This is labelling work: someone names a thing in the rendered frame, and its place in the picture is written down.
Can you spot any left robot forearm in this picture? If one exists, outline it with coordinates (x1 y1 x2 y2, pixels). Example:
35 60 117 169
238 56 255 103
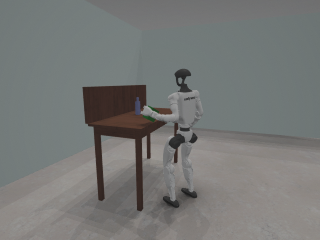
150 111 176 123

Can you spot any sponge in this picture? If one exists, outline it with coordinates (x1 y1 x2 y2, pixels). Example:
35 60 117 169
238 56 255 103
142 106 159 122

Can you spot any robot right thigh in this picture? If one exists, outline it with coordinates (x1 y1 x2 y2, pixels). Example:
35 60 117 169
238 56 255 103
181 132 198 169

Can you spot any right robot forearm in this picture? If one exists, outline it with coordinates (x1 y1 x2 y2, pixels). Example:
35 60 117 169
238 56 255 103
188 115 203 128

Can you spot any right robot upper arm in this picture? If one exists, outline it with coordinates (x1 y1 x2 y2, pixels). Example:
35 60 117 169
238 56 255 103
193 90 204 117

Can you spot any humanoid robot torso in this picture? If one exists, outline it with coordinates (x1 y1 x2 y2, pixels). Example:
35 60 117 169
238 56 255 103
176 88 196 144

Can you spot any table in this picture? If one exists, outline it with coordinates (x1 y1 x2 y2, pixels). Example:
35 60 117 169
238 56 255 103
82 85 178 211

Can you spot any left robot upper arm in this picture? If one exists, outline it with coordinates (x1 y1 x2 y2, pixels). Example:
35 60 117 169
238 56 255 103
168 92 179 123

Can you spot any left robot hand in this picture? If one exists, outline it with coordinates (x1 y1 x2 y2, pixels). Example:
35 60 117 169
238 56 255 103
141 105 152 117

